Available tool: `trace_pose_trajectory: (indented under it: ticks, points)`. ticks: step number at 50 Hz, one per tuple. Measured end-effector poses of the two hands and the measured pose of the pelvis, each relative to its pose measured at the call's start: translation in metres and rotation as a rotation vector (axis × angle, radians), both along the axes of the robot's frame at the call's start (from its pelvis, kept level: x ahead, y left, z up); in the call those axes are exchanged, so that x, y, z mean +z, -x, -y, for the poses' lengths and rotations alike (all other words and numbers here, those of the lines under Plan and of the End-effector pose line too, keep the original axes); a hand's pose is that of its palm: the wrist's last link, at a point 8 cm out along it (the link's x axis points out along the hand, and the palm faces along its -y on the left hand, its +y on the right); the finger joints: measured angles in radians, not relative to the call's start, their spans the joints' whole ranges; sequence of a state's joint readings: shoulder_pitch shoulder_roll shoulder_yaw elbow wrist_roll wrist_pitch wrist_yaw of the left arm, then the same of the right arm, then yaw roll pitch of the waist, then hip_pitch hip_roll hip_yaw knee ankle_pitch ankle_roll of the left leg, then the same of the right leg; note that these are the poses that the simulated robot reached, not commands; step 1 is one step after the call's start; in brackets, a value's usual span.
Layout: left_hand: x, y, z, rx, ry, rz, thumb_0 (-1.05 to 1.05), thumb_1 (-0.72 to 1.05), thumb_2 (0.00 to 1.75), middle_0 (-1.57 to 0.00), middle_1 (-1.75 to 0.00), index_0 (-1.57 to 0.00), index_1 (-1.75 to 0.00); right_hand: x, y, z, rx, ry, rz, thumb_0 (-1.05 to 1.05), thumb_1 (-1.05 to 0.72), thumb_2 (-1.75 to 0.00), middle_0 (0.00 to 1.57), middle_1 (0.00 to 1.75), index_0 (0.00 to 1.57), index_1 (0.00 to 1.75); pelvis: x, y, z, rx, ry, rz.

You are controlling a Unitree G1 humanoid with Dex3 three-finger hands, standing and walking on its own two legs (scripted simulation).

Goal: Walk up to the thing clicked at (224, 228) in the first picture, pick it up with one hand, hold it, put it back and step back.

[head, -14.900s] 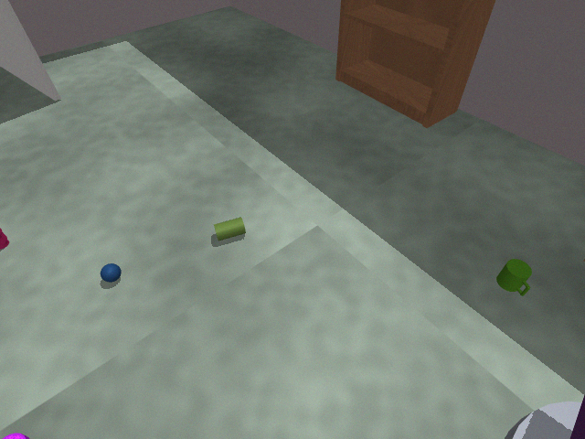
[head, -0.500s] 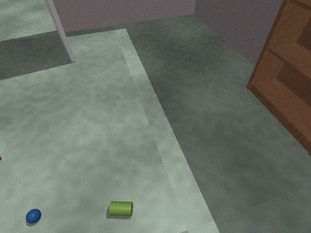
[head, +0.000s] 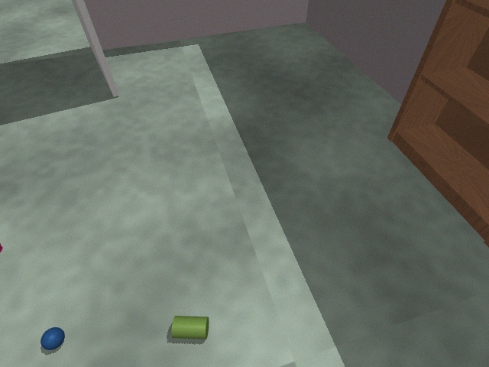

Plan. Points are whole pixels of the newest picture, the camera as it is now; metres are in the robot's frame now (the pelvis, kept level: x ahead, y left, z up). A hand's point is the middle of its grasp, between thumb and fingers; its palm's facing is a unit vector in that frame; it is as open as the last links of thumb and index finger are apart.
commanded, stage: stand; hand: left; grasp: from above
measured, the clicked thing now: (190, 327) +0.41 +0.25 -0.74
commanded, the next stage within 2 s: rise first in 0.56 s
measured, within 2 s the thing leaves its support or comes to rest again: neither
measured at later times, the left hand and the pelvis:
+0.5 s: hand out of the picture +0.07 +0.26 -0.16, palm faces -0.02 -0.94 -0.34, open 7.4 cm; pelvis +0.00 +0.00 +0.00, yaw +0 degrees
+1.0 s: hand out of the picture +0.14 +0.25 -0.18, palm faces -0.05 -0.93 -0.37, open 10.7 cm; pelvis -0.02 +0.00 -0.03, yaw +0 degrees
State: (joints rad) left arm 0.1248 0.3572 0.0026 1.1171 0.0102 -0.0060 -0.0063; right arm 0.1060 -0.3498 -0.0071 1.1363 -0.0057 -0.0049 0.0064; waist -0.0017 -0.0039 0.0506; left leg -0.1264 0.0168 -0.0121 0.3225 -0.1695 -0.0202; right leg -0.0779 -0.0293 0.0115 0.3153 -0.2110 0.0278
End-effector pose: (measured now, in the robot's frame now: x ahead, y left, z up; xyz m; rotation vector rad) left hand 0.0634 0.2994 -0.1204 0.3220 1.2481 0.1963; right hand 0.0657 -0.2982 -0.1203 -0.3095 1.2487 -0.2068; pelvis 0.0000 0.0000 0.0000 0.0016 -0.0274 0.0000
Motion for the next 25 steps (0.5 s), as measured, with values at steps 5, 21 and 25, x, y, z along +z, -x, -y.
trace_pose_trajectory:
  ticks: [5, 21, 25]
  points:
    - [-0.0001, 0.0009, 0.0003, 0.0, 0.001, -0.003, 0.01, 0.91, 0.89, -0.2, -0.3, -0.21, -0.3, -0.0003, -0.0001, -0.0001, 0.0, -0.001, 0.0, 0.01, -0.91, -0.9, 0.2, 0.3, 0.21, 0.3, -0.0001, 0.0003, -0.0001, 0.0, 0.0, 0.0]
    - [0.0006, 0.0, 0.0006, -0.001, 0.0, 0.012, 0.01, 0.91, 0.89, -0.2, -0.3, -0.21, -0.3, 0.0008, -0.003, -0.001, 0.008, -0.001, 0.016, 0.01, -0.91, -0.9, 0.21, 0.3, 0.21, 0.3, 0.0, 0.0013, -0.0001, 0.002, 0.001, 0.005]
    - [0.0007, 0.0002, 0.0002, 0.0, 0.001, 0.015, 0.01, 0.91, 0.89, -0.2, -0.3, -0.21, -0.3, 0.0012, -0.0018, -0.0009, 0.009, 0.001, 0.015, 0.01, -0.91, -0.9, 0.21, 0.3, 0.21, 0.3, 0.0, 0.0022, -0.0003, 0.003, 0.001, 0.006]
